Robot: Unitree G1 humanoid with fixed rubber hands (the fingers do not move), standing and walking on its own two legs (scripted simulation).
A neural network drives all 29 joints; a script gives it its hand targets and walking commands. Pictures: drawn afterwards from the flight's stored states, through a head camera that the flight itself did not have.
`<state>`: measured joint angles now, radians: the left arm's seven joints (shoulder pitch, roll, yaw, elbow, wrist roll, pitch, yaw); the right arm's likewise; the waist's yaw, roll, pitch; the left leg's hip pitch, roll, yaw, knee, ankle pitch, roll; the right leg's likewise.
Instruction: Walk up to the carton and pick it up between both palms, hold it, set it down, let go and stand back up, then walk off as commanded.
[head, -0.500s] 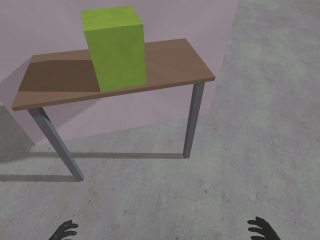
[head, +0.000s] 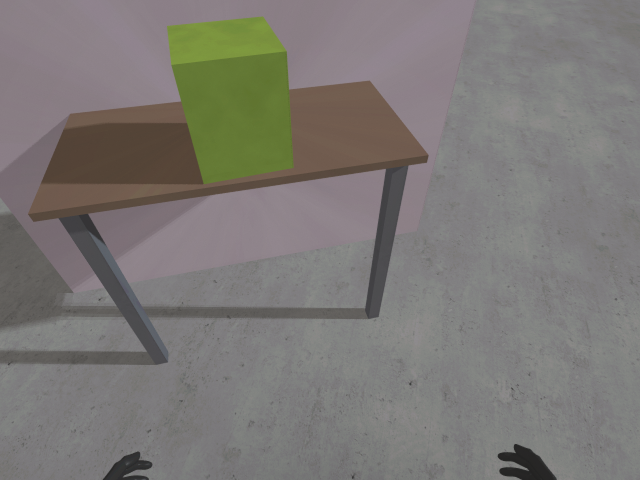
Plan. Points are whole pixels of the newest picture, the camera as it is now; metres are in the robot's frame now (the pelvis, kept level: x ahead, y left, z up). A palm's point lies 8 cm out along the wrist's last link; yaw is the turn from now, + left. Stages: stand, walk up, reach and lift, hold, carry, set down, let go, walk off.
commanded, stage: stand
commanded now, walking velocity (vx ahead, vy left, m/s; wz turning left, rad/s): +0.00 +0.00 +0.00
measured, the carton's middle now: (233, 100) +0.85 +0.20 +0.09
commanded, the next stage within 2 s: none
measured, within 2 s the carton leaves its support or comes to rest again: neither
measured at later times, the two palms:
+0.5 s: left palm out of the picture +0.11 +0.29 -0.08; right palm out of the picture +0.12 -0.27 -0.09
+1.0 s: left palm out of the picture +0.10 +0.28 -0.08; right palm out of the picture +0.11 -0.27 -0.09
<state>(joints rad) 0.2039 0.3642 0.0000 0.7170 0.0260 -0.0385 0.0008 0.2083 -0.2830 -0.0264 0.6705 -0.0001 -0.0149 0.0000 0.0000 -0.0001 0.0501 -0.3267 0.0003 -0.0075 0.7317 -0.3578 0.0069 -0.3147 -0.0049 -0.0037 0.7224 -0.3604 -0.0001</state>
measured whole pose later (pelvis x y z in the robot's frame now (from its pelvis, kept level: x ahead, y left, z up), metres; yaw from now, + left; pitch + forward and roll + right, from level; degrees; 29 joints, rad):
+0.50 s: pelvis -0.01 +0.00 +0.00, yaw +0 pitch -3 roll +0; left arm 0.20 0.37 0.00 0.76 0.03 -0.04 0.00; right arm 0.21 -0.29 -0.03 0.71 0.00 -0.01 0.00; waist 0.00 0.00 0.05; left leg -0.32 0.00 -0.01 0.70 -0.33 0.00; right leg -0.31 -0.01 0.00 0.70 -0.34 0.00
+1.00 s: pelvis -0.01 -0.01 +0.01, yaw +0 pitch -2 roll +0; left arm 0.20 0.37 0.00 0.80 0.03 -0.04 0.00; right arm 0.21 -0.29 -0.03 0.76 0.00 -0.02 0.00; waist 0.00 0.00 0.04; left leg -0.32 0.00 -0.01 0.64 -0.29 0.00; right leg -0.31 -0.01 0.00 0.65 -0.30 0.00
